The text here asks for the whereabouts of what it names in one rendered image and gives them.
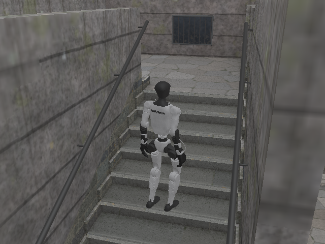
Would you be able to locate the humanoid robot torso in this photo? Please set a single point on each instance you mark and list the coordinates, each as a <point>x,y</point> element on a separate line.
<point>161,124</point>

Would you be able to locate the right robot upper arm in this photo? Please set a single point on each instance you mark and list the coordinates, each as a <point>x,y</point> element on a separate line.
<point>175,112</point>

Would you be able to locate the robot right forearm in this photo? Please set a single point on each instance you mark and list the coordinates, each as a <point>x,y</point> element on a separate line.
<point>177,144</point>

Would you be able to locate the robot left hand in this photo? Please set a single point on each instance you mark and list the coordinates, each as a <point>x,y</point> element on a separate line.
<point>144,147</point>

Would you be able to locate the robot left forearm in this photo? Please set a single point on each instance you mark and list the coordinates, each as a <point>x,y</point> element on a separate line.
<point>143,134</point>

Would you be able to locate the humanoid robot head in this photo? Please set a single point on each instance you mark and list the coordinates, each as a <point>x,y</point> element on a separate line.
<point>162,89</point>

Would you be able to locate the left robot upper arm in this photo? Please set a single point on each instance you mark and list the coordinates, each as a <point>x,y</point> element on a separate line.
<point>146,113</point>

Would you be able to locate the robot right hand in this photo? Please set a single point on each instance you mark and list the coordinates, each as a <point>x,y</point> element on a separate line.
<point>181,158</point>

